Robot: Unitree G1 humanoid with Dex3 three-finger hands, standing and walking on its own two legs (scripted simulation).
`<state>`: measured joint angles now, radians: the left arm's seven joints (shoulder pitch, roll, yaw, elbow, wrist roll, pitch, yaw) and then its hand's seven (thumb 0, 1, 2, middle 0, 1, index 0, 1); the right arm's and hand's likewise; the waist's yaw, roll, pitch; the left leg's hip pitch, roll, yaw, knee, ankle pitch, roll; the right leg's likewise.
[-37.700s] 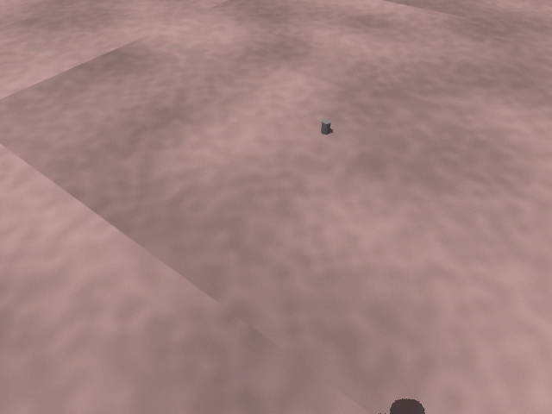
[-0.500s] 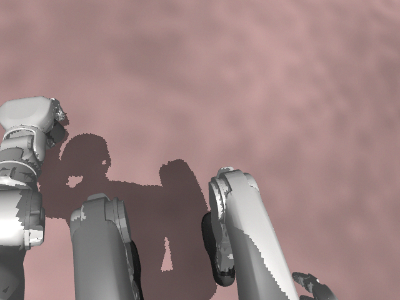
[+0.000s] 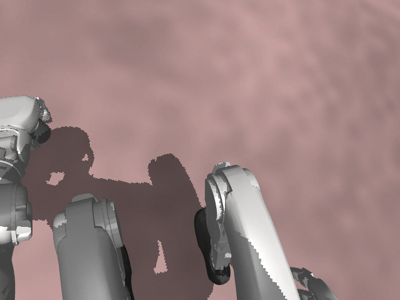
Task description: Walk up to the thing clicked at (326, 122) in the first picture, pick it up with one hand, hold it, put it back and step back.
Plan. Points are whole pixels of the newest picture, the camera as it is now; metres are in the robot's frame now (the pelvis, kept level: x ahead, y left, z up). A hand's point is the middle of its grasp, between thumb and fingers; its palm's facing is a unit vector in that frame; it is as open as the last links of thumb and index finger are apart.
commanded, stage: rest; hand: left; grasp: from above
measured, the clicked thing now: (31, 128) +0.48 +0.26 -0.20
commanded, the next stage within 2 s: open in 1.68 s
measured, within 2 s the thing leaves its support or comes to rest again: rests again in 1.26 s
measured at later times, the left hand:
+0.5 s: hand (34, 136) +0.47 +0.26 -0.23, palm faces -0.47 -0.09 -0.88, open 7.6 cm
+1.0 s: hand (37, 138) +0.47 +0.27 -0.25, palm faces -0.46 -0.10 -0.88, open 7.6 cm
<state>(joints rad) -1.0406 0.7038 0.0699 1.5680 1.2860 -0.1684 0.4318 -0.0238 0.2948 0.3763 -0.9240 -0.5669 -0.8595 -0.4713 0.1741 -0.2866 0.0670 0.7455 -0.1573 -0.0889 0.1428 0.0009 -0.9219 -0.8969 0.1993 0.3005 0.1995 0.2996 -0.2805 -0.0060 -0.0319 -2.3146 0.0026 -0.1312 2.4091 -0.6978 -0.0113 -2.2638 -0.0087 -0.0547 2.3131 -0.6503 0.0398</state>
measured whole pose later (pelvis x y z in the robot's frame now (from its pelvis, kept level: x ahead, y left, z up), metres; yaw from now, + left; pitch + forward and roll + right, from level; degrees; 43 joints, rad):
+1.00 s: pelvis +0.01 +0.00 -0.03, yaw -4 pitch +31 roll -11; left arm -1.05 0.87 0.18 1.72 1.34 -0.20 0.58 -0.02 0.31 0.36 -0.91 -0.57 -0.85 -0.48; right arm 0.15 -0.32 0.16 0.74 -0.25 -0.17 0.25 0.00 -0.92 -0.90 0.20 0.30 0.20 0.30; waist -0.36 -0.06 0.08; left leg -2.37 0.00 -0.21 2.55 -0.74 -0.01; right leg -2.29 0.01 -0.11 2.40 -0.66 0.06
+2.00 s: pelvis +0.00 +0.01 -0.03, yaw -6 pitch +28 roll -13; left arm -1.10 0.97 0.13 1.80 1.33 -0.21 0.63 -0.01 0.25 0.41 -0.75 -0.58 -0.74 -0.52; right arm 0.13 -0.35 0.26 0.69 -0.28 -0.24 0.28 0.00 -0.92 -0.90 0.20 0.30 0.20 0.30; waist -0.40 -0.10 0.15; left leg -2.35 0.01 -0.25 2.57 -0.74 -0.01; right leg -2.26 0.03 -0.14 2.38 -0.64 0.06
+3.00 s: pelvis +0.01 +0.01 -0.02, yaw -6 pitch +31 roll -13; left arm -1.02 0.88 0.14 1.55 1.28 -0.15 0.58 0.00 -0.49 0.99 -0.10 -1.01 -0.11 -1.01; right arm 0.17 -0.34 0.20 0.70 -0.23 -0.22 0.29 0.00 -0.92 -0.90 0.20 0.30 0.20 0.30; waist -0.35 -0.06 0.08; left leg -2.36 0.01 -0.23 2.53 -0.74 -0.02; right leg -2.27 0.02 -0.14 2.35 -0.65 0.06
